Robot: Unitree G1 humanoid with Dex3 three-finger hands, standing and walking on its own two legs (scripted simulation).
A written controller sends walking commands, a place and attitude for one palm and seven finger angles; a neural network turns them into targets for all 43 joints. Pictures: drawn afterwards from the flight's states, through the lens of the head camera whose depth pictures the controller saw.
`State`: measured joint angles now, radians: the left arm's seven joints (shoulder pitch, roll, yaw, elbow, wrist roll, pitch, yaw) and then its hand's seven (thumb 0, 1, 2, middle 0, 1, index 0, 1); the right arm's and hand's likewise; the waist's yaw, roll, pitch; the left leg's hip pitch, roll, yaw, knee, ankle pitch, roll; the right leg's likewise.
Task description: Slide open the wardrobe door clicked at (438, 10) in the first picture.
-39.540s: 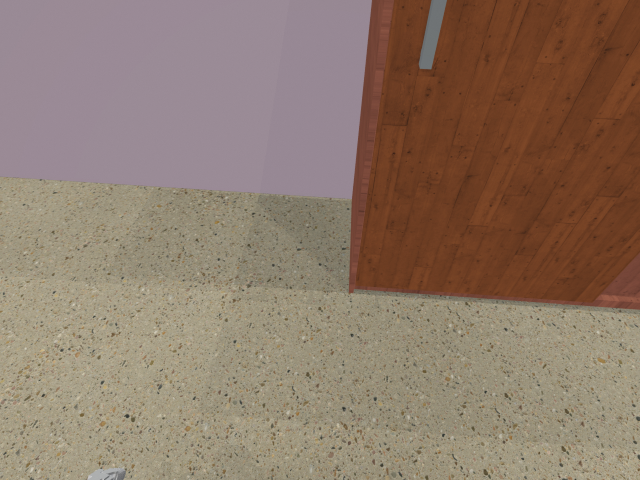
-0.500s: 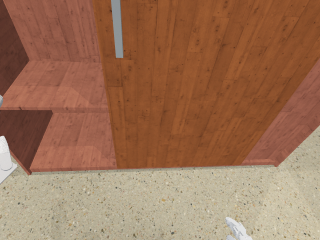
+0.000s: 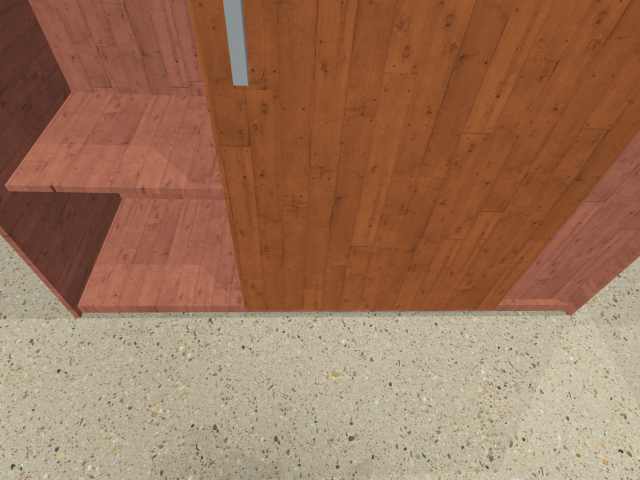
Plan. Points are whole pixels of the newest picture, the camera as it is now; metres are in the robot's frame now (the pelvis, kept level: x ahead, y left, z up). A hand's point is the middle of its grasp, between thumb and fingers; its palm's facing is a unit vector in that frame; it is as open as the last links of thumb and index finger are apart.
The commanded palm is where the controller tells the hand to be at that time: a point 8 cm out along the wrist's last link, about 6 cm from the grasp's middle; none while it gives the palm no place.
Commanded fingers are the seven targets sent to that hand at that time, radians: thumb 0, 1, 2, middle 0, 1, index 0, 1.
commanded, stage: let the arm hang, fingers relaxed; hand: left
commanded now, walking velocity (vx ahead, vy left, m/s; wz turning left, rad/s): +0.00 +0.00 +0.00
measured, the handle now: (235, 0) +0.70 +0.16 +0.26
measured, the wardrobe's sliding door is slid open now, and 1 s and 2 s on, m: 0.56 0.56 0.56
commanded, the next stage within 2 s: look to check the result in 0.78 s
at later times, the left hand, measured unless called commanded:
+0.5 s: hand out of the picture +0.08 +0.24 -0.14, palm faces -0.02 -0.94 -0.34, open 7.4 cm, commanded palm none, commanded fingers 0.00 0.90 0.90 -0.20 -0.30 -0.20 -0.30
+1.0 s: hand out of the picture +0.09 +0.23 -0.15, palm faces -0.04 -0.95 -0.31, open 7.4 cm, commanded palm none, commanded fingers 0.00 0.90 0.90 -0.20 -0.30 -0.20 -0.30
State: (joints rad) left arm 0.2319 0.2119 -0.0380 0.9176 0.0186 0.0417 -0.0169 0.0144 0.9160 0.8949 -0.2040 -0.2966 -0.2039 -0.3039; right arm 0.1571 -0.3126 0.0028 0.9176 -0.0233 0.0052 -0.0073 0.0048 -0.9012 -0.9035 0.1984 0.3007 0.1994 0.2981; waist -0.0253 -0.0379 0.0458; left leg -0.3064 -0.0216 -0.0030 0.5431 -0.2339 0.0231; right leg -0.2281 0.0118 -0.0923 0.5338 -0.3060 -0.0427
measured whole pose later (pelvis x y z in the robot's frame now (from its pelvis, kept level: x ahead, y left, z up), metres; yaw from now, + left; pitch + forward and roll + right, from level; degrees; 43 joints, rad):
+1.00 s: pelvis +0.02 -0.01 +0.01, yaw -1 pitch -1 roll +0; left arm 0.13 0.30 0.01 1.13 0.01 -0.02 0.00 0.01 0.91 0.90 -0.20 -0.30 -0.20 -0.30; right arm 0.12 -0.32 0.00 1.12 -0.01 0.00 -0.01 0.00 -0.90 -0.90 0.20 0.30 0.20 0.30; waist -0.01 0.00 0.04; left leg -0.14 -0.01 0.01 0.33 -0.17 0.01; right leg -0.07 0.03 -0.07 0.30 -0.22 -0.05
